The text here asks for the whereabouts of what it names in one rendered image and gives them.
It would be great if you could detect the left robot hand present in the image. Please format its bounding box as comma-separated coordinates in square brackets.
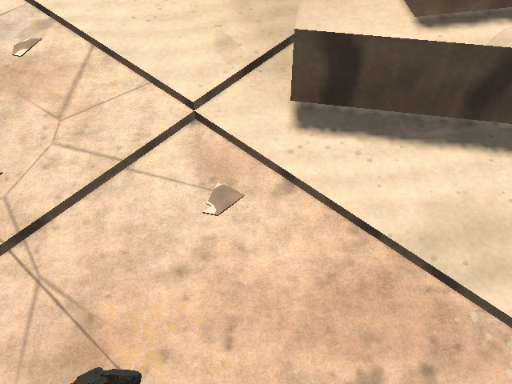
[71, 367, 142, 384]

